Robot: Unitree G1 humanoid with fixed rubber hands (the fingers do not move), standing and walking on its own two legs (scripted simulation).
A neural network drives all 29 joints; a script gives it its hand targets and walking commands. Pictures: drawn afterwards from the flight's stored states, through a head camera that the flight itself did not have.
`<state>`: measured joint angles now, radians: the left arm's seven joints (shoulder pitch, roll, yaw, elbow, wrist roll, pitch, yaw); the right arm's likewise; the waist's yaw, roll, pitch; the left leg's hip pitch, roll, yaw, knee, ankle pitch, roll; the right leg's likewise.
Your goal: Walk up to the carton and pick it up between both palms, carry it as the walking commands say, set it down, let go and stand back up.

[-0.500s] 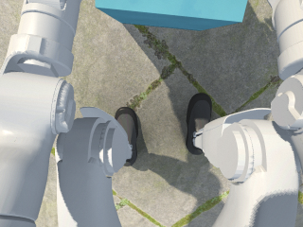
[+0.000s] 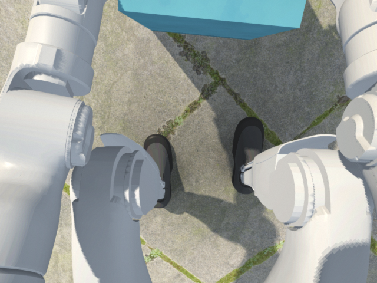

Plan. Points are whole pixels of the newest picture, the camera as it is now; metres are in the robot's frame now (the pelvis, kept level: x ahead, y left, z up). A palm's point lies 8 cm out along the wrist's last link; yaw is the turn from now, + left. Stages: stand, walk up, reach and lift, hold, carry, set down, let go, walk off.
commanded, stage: reach and lift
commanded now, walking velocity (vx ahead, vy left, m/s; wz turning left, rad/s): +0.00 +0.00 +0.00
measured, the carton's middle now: out of the picture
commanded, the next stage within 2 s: none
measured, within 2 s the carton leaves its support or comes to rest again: leaves its support in 0.96 s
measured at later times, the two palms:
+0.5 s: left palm out of the picture +0.58 +0.13 -0.18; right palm out of the picture +0.57 -0.18 -0.18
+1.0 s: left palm out of the picture +0.58 +0.12 -0.17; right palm out of the picture +0.57 -0.18 -0.16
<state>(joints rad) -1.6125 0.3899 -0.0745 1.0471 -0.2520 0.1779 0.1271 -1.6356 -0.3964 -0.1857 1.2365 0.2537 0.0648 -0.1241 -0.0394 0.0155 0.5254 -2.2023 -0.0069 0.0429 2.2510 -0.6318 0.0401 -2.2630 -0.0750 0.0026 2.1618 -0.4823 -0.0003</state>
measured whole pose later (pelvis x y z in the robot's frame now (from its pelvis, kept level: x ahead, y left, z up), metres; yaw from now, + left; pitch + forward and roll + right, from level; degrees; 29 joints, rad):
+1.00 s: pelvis +0.00 -0.01 +0.00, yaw +1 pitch +31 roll +0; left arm -1.61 0.36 -0.02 1.05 -0.20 0.25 0.11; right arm -1.59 -0.34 -0.18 1.05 0.20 0.25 -0.15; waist -0.05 0.00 0.53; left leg -2.17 -0.03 0.03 2.27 -0.64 0.04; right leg -2.24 -0.01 0.03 2.20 -0.50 0.00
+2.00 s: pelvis -0.01 -0.02 +0.07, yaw +3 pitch +26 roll +3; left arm -1.57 0.31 0.16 0.90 -0.09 0.40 0.08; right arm -1.46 -0.20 -0.34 0.70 -0.01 0.45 -0.21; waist -0.07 -0.01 0.53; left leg -1.87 -0.05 0.03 2.03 -0.61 -0.01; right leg -1.96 0.04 0.08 2.00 -0.49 0.02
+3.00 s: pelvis -0.03 -0.02 +0.17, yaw +1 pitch +17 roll +3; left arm -1.40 0.25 0.22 0.79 -0.03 0.46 0.04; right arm -1.29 -0.10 -0.38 0.58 -0.08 0.52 -0.20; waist -0.06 -0.03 0.53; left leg -1.48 -0.05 0.03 1.67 -0.50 -0.01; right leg -1.55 0.04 0.10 1.66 -0.40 0.03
